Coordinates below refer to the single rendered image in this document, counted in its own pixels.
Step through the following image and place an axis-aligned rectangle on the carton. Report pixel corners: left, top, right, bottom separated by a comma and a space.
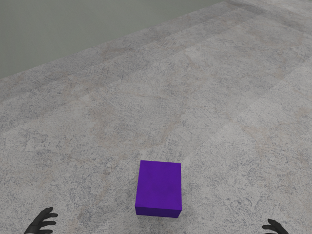
135, 160, 182, 218

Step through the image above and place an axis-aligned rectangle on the robot left hand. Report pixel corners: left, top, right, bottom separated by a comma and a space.
24, 207, 58, 234

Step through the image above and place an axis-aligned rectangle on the robot right hand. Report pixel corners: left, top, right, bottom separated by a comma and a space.
262, 219, 289, 234

